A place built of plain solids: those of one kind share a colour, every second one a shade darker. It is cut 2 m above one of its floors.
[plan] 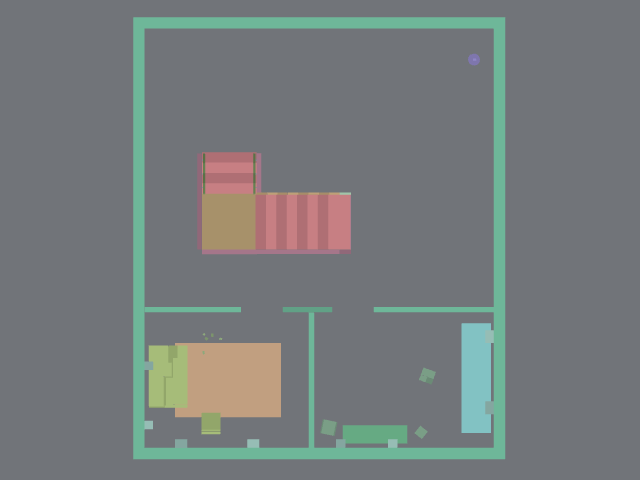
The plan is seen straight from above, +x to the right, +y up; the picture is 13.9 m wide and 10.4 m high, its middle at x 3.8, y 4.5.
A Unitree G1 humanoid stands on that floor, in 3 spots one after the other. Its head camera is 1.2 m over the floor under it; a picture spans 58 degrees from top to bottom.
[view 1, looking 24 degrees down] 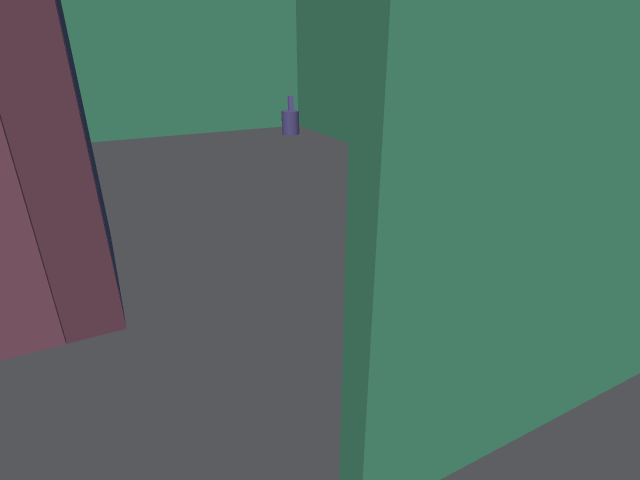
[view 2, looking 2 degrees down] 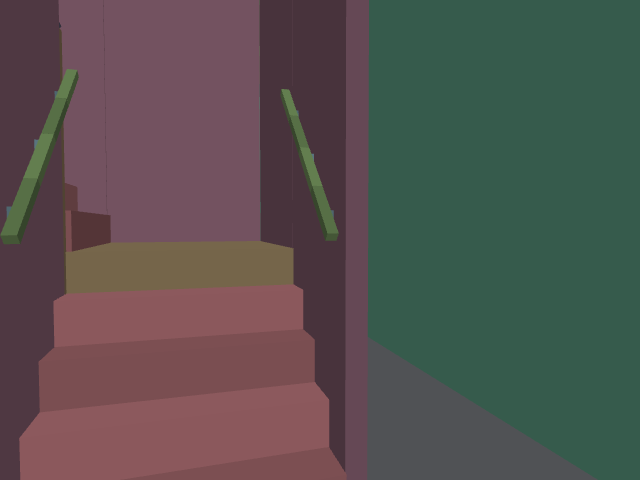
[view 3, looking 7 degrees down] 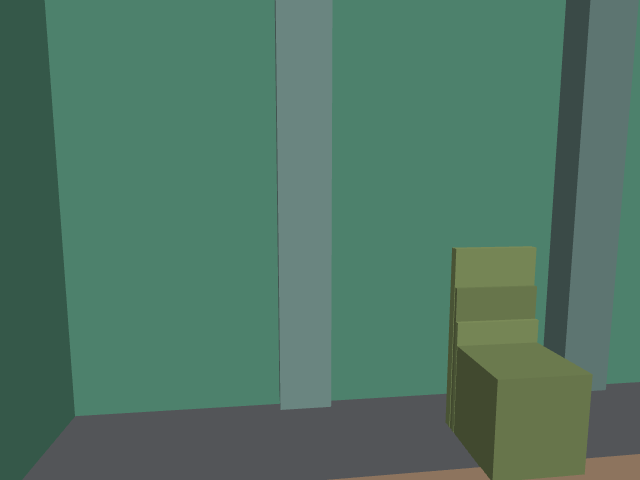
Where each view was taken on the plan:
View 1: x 4.51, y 2.29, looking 63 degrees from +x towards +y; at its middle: ground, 2.95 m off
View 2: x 1.83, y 7.98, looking -107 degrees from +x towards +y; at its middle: stair_wall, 2.04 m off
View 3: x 2.54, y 2.29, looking -97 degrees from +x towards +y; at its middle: curtains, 2.14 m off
